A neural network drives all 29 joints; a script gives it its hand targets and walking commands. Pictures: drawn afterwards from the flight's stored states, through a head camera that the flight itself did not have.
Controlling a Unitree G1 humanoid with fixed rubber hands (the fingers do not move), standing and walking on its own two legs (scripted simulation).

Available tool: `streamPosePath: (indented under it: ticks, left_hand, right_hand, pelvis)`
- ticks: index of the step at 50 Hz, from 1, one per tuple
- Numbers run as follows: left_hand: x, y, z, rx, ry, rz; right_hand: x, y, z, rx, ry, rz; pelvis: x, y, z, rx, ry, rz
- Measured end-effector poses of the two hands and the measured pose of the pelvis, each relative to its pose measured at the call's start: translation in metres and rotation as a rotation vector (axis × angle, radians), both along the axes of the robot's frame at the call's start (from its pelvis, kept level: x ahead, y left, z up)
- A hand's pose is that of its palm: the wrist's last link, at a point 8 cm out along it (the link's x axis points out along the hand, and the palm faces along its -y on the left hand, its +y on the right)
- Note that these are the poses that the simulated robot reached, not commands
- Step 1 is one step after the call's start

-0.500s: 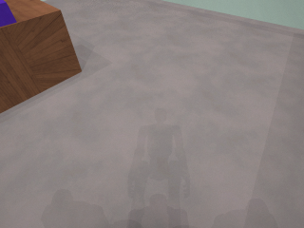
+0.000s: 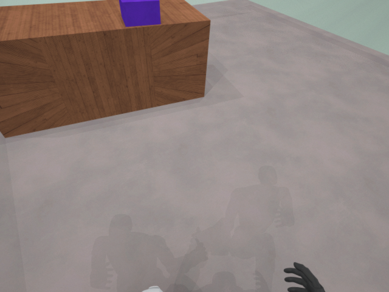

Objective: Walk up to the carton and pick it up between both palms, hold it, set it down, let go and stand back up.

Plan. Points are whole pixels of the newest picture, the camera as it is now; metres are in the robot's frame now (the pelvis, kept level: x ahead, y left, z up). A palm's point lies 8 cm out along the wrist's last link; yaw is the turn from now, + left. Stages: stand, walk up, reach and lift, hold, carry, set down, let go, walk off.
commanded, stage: walk up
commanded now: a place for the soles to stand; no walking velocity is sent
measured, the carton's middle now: (139, 9) +1.78 +0.45 -0.02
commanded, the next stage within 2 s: none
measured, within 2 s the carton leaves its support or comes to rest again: neither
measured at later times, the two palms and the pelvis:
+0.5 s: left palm (118, 181) +0.42 +0.25 -0.08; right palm (275, 235) +0.30 -0.19 -0.11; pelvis +0.27 +0.05 +0.01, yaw +10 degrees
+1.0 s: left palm (93, 190) +0.41 +0.33 -0.12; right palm (198, 105) +0.78 +0.03 -0.06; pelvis +0.52 +0.11 +0.00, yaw +22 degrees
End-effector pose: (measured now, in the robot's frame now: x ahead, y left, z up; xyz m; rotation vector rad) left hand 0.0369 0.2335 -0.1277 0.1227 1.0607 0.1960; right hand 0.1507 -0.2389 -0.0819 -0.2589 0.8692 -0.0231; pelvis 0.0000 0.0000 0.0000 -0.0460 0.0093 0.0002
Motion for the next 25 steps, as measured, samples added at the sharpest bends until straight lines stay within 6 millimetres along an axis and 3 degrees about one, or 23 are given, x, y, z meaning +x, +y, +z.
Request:
streamPosePath:
  ticks: [2,4,10,14,18,21,25]
  left_hand:
    - [0.016,0.018,-0.013,-0.015,0.034,0.001]
    - [0.037,0.032,-0.017,-0.028,0.053,-0.013]
    - [0.144,0.05,0.009,-0.033,-0.11,-0.049]
    - [0.215,0.046,0.033,-0.045,-0.211,-0.069]
    - [0.278,0.035,0.05,-0.066,-0.269,-0.087]
    - [0.323,0.025,0.055,-0.078,-0.296,-0.102]
    - [0.383,0.012,0.052,-0.072,-0.312,-0.121]
  right_hand:
    - [0.036,0.026,-0.005,0.001,-0.048,0.016]
    - [0.056,0.046,-0.01,0.012,-0.069,-0.007]
    - [0.06,0.073,-0.013,0.015,0.038,-0.083]
    - [0.061,0.075,-0.012,0.01,0.118,-0.118]
    - [0.078,0.069,-0.009,-0.001,0.187,-0.134]
    - [0.102,0.064,-0.011,0.003,0.221,-0.138]
    - [0.149,0.052,-0.024,0.013,0.241,-0.149]
  pelvis:
    - [0.021,0.015,-0.011,0.024,0.009,0.029]
    - [0.038,0.026,-0.015,0.017,0.025,0.06]
    - [0.091,0.042,-0.003,0.05,0.019,0.108]
    - [0.131,0.049,0.009,0.065,0.01,0.128]
    - [0.175,0.051,0.017,0.074,0.014,0.148]
    - [0.211,0.05,0.018,0.081,0.018,0.159]
    - [0.266,0.045,0.009,0.086,0.019,0.165]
